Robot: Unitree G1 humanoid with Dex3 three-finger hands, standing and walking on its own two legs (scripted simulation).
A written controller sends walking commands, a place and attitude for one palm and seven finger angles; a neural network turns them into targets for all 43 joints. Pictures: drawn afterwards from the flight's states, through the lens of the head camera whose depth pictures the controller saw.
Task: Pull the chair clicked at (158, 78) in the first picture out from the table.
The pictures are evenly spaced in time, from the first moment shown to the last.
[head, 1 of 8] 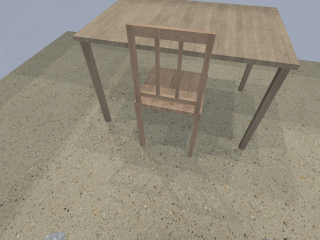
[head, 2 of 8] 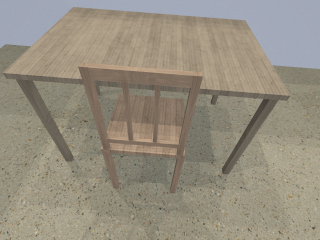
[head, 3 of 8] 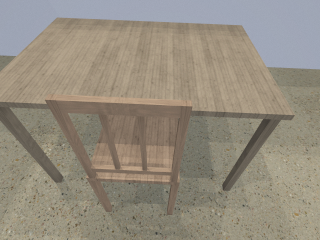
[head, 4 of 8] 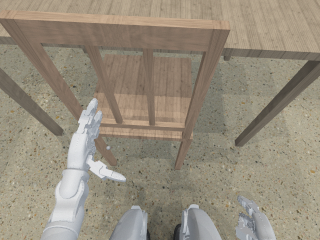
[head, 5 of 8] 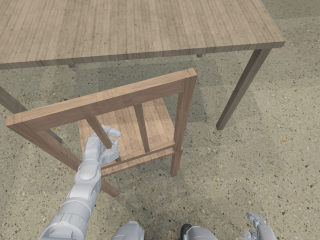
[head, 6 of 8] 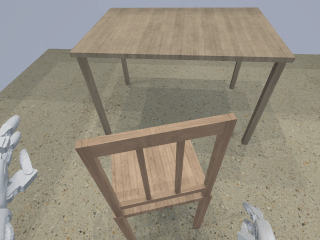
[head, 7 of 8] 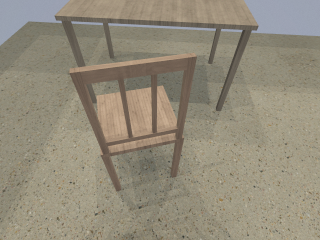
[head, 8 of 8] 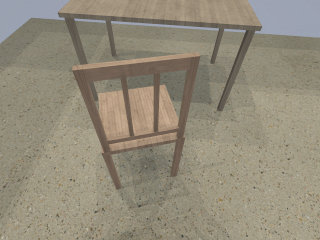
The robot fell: no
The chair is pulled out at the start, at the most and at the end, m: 0.00 0.54 0.54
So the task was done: yes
